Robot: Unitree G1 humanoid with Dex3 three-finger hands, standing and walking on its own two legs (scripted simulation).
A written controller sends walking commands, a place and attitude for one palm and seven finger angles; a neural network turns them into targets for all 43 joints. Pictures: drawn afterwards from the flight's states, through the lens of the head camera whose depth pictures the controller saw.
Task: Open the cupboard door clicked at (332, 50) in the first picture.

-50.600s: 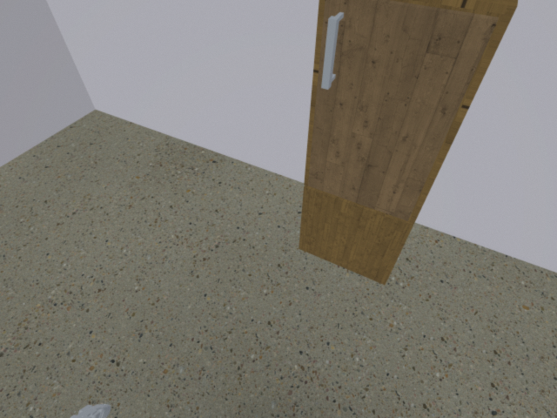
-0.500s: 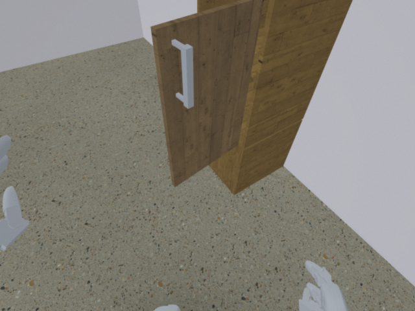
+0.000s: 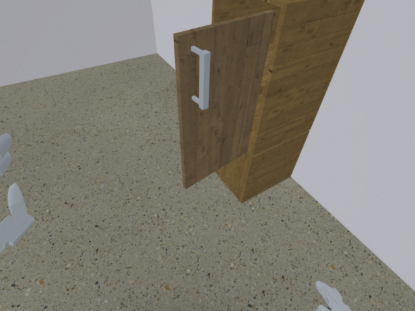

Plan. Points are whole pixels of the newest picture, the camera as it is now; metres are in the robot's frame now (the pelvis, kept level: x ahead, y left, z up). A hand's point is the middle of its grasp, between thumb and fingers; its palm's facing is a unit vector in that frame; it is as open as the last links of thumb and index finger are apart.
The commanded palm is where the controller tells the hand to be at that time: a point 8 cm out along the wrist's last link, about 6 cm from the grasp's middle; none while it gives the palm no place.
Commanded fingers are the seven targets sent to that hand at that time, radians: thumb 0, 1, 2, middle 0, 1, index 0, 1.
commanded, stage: stop stepping back and stand still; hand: left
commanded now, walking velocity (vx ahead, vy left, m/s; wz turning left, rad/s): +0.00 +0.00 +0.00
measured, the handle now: (199, 79) +0.64 +0.06 +0.14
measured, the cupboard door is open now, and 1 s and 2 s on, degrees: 97 97 97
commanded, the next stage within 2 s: let the arm hang, fingers relaxed in 0.18 s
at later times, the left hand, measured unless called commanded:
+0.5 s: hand out of the picture +0.12 +0.22 -0.12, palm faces +0.00 -0.95 -0.31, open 7.4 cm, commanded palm none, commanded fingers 0.00 0.90 0.90 -0.20 -0.30 -0.20 -0.30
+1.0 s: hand out of the picture -0.04 +0.21 -0.16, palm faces +0.06 -0.96 -0.28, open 7.4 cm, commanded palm none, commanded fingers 0.00 0.90 0.90 -0.20 -0.30 -0.20 -0.30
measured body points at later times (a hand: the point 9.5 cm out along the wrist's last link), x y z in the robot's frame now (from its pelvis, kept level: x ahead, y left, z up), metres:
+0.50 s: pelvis -0.01 +0.01 +0.00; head +0.00 +0.00 +0.45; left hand +0.12 +0.27 -0.10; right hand +0.12 -0.25 -0.13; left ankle +0.03 +0.12 -0.73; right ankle +0.02 -0.10 -0.73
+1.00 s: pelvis -0.01 +0.01 +0.01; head +0.01 -0.01 +0.46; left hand -0.04 +0.26 -0.14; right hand -0.02 -0.21 -0.16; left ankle +0.03 +0.12 -0.73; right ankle +0.02 -0.10 -0.73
